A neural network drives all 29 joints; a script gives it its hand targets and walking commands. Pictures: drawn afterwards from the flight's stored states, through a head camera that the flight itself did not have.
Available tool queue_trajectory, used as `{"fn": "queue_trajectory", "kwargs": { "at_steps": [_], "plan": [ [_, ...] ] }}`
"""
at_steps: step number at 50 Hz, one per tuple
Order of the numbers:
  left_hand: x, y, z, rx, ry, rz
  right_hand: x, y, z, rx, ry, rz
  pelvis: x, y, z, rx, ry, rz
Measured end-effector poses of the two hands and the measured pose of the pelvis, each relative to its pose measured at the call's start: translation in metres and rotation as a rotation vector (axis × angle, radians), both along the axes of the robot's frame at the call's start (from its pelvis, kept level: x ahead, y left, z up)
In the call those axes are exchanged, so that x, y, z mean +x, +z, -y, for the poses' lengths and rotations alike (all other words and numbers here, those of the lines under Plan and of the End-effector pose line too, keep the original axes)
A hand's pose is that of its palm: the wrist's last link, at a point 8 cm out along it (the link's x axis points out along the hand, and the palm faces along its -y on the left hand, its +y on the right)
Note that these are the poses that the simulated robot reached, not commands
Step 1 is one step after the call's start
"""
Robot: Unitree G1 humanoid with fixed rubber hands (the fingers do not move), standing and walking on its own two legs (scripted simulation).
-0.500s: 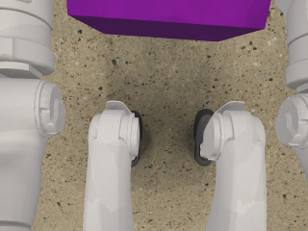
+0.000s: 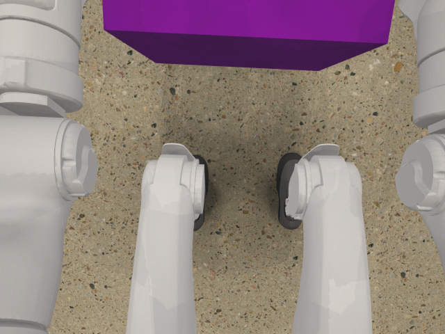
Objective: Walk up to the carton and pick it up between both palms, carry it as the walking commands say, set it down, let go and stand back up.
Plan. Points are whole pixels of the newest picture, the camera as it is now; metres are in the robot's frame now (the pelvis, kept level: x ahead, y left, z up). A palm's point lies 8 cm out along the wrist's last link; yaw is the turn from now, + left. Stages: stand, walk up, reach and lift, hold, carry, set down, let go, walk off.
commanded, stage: reach and lift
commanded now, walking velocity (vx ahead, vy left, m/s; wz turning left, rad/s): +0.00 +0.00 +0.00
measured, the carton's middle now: out of the picture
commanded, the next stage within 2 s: none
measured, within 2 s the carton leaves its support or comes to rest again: neither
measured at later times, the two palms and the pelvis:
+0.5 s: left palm out of the picture +0.56 +0.19 -0.02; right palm out of the picture +0.55 -0.19 -0.03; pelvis +0.00 +0.00 +0.05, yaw +0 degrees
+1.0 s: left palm out of the picture +0.53 +0.19 +0.05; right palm out of the picture +0.52 -0.19 +0.04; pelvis -0.01 +0.00 +0.11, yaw +0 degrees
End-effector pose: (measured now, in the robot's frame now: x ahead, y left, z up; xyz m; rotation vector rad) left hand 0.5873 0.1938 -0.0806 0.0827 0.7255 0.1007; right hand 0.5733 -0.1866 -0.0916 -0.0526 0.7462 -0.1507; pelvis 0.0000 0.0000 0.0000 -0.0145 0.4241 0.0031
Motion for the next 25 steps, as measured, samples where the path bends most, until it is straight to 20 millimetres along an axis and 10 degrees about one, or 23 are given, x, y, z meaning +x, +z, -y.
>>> {"fn": "queue_trajectory", "kwargs": {
  "at_steps": [25],
  "plan": [
    [-0.026,0.065,0.002,0.004,-0.004,-0.011,-0.027,0.065,0.002,0.006,-0.005,-0.011,-0.005,0.054,0.001,0.003,0.001,0.077]
  ]
}}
